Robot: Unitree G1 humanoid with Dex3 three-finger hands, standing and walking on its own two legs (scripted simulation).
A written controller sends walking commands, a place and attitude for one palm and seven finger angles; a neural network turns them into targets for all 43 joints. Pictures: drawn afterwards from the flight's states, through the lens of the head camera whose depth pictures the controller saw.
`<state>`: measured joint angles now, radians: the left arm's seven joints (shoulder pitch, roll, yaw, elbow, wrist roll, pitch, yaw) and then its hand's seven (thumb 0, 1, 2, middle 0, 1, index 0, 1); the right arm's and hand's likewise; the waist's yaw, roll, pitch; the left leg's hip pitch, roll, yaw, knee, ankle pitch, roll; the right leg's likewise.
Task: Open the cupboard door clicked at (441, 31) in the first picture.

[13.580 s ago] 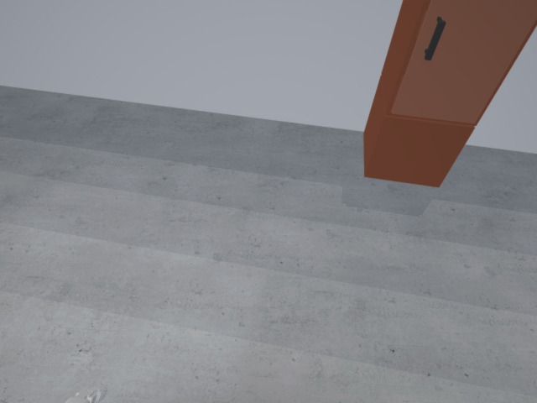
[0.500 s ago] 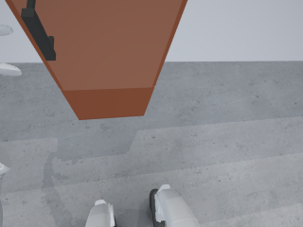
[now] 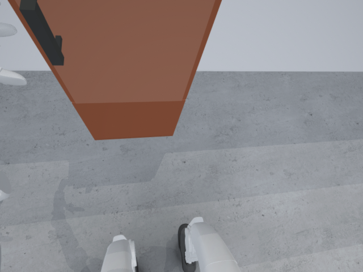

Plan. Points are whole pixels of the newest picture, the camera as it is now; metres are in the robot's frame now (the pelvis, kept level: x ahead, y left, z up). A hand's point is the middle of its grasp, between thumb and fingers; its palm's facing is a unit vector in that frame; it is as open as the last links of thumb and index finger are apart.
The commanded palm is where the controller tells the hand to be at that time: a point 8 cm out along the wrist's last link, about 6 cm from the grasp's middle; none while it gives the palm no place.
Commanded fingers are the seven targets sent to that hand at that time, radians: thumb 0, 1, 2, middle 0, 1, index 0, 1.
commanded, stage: slide the fingers in behind the handle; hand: left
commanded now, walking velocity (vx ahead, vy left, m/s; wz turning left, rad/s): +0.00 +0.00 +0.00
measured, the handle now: (46, 27) +0.58 +0.20 +0.07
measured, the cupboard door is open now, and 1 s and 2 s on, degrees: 0 0 0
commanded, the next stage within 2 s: close the thumb around the handle in 1.66 s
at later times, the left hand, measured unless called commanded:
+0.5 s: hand (13, 43) +0.54 +0.24 +0.08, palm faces -0.02 -1.00 -0.01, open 14.0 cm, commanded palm +0.52 +0.27 +0.08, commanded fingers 0.00 -0.50 0.30 -0.30 -1.20 -0.30 -1.20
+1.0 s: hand (20, 46) +0.53 +0.23 +0.08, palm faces +0.03 -1.00 -0.01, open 14.5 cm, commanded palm +0.52 +0.24 +0.08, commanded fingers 0.00 -0.50 0.30 -0.30 -1.20 -0.30 -1.20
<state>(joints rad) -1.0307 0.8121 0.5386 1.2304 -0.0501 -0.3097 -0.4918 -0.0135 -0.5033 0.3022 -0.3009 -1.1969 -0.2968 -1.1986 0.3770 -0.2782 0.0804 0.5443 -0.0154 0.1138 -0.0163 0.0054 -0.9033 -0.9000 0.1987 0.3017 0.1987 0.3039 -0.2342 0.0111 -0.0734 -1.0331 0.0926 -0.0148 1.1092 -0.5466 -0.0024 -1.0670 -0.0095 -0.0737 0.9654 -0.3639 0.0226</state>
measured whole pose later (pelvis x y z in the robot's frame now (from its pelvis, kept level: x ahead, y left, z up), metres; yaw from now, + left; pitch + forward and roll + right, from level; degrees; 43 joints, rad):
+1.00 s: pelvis +0.01 +0.00 +0.01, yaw +2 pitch +26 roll -4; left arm -1.01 0.62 0.40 1.17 -0.10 -0.34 -0.31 -0.01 -0.50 0.30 -0.30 -1.20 -0.19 -1.20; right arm 0.40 -0.26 0.05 0.62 -0.04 0.09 0.01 0.01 -0.90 -0.90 0.20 0.30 0.20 0.30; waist -0.19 0.02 -0.09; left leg -1.00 0.07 -0.03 1.08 -0.54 0.00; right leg -1.02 -0.03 -0.09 0.95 -0.37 0.02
